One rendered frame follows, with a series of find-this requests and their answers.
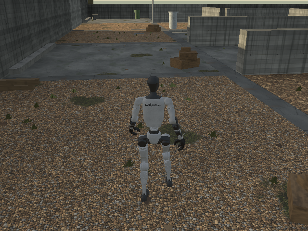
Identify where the robot left hand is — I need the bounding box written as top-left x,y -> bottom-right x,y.
129,127 -> 140,135

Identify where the right robot forearm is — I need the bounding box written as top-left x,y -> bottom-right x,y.
172,117 -> 183,140

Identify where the left robot upper arm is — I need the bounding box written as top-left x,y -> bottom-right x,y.
131,97 -> 144,122

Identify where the right robot upper arm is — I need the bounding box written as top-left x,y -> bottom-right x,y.
163,97 -> 176,124

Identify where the robot right hand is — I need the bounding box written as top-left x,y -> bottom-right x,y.
174,138 -> 185,151

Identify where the left robot forearm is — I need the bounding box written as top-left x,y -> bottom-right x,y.
129,116 -> 136,129

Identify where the robot right thigh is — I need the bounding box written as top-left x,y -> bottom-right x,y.
160,133 -> 170,160

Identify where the robot left shin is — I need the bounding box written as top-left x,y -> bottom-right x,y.
140,163 -> 148,195

